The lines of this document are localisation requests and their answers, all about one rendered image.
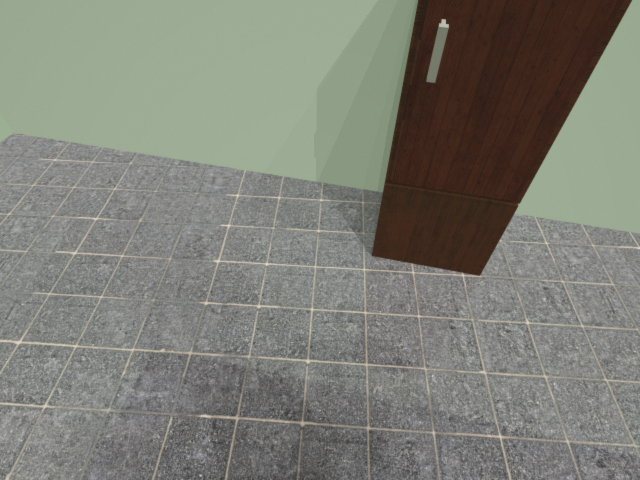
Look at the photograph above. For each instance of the cupboard door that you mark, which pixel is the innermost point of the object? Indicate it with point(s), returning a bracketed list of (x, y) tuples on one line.
[(508, 71)]

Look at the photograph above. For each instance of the handle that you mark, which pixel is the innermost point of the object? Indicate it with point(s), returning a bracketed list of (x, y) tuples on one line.
[(437, 51)]

